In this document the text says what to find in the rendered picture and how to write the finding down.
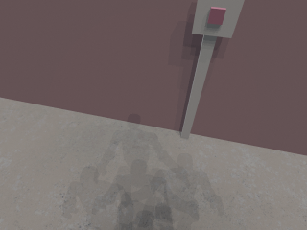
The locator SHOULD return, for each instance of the panel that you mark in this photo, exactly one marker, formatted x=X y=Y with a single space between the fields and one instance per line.
x=210 y=33

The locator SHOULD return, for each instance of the button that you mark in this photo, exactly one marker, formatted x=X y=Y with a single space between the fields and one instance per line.
x=216 y=15

